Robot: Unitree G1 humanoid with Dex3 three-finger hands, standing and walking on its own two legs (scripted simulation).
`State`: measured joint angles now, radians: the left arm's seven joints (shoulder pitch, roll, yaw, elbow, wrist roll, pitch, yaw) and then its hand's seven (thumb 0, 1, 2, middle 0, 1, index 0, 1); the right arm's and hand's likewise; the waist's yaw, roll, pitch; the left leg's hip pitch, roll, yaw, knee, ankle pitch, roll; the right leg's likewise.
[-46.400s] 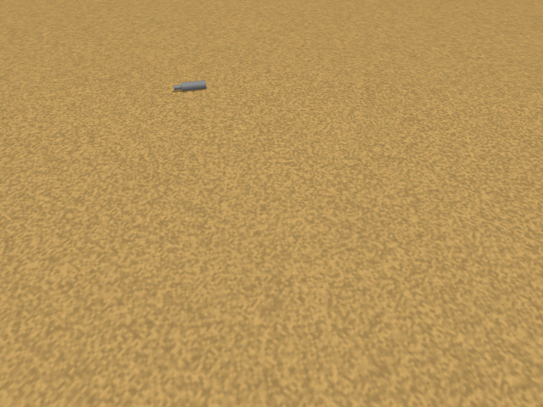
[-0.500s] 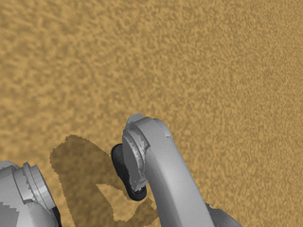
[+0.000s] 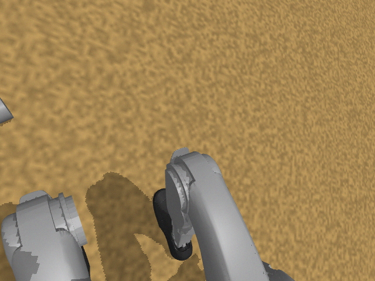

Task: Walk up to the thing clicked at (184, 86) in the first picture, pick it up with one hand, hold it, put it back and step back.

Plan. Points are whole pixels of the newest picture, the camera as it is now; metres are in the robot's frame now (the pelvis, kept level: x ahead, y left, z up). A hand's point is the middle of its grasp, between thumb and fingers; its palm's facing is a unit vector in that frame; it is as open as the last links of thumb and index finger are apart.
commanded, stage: withdraw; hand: left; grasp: from above
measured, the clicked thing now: out of the picture +0.46 +0.35 -0.30
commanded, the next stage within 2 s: home in 0.60 s
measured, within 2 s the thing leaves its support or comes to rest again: neither
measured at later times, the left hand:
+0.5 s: hand out of the picture +0.45 +0.31 -0.12, palm faces -0.46 -0.10 -0.88, open 14.0 cm
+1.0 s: hand out of the picture +0.44 +0.32 -0.06, palm faces -0.30 -0.28 -0.91, open 11.6 cm
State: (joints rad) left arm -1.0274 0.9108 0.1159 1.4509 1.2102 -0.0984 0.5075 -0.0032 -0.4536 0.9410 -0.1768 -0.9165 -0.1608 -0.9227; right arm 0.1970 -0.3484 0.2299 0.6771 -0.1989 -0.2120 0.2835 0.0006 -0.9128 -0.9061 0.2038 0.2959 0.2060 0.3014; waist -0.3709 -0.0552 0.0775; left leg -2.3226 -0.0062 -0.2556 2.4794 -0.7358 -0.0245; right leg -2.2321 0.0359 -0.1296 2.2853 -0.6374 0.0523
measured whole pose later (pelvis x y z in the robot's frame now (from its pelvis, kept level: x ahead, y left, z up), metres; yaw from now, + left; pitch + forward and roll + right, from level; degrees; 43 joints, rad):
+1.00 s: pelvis +0.00 -0.01 +0.06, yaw +8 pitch +37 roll -7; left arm -0.82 0.61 0.05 1.08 0.94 0.01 0.22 0.00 0.06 0.87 -0.22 -0.58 -0.20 -0.58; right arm 0.21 -0.27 0.02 0.66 -0.06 0.01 0.12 0.00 -0.90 -0.90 0.21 0.30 0.21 0.30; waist -0.19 0.07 -0.16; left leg -2.18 -0.01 -0.12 2.23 -0.71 -0.01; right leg -2.13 0.00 -0.03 2.14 -0.66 0.06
